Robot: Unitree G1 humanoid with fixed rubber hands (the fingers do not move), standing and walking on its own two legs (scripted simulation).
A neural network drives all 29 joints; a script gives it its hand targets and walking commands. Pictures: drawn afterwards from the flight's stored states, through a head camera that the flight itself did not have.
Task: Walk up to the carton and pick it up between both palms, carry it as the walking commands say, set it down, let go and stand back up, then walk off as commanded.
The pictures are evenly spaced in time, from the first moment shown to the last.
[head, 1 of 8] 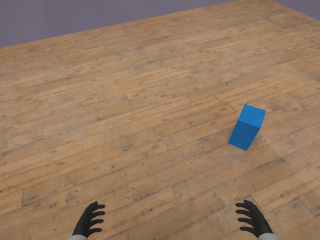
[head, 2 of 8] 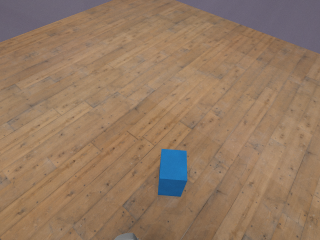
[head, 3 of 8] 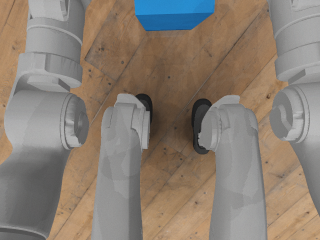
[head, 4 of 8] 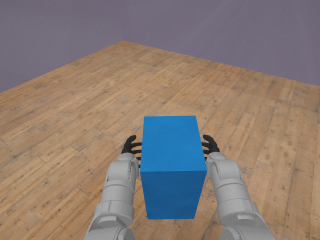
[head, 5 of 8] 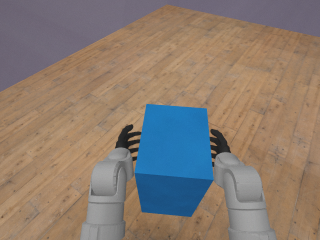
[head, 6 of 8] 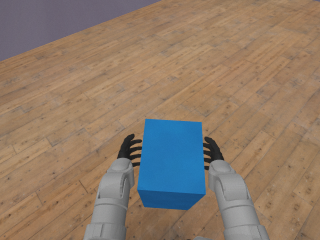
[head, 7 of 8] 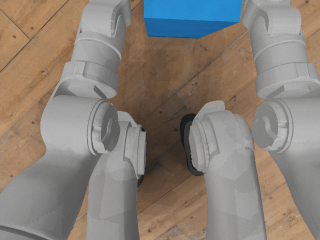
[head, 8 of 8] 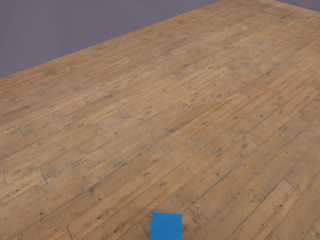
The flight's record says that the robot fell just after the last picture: no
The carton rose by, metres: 0.68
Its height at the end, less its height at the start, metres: +0.00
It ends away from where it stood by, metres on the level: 1.50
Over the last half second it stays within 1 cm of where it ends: yes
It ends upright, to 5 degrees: yes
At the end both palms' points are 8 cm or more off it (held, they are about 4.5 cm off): yes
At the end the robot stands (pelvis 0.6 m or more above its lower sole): yes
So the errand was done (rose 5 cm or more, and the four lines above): yes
